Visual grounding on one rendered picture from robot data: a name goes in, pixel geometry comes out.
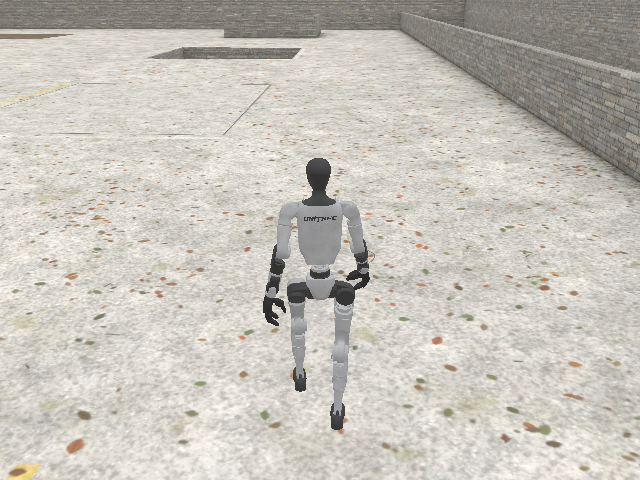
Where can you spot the left robot hand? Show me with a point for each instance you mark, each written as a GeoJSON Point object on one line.
{"type": "Point", "coordinates": [267, 309]}

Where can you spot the robot left upper arm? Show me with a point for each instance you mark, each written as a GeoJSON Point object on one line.
{"type": "Point", "coordinates": [284, 228]}

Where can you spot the robot right forearm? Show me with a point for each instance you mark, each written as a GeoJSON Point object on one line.
{"type": "Point", "coordinates": [362, 260]}

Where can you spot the right robot hand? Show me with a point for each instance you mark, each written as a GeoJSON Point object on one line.
{"type": "Point", "coordinates": [355, 275]}

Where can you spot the left robot shin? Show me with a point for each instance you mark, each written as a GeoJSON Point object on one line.
{"type": "Point", "coordinates": [298, 349]}

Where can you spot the robot right upper arm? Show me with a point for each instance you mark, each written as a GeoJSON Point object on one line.
{"type": "Point", "coordinates": [351, 212]}

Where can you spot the robot right foot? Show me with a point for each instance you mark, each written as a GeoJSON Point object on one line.
{"type": "Point", "coordinates": [336, 420]}

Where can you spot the robot left forearm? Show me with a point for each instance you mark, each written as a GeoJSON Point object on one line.
{"type": "Point", "coordinates": [275, 275]}

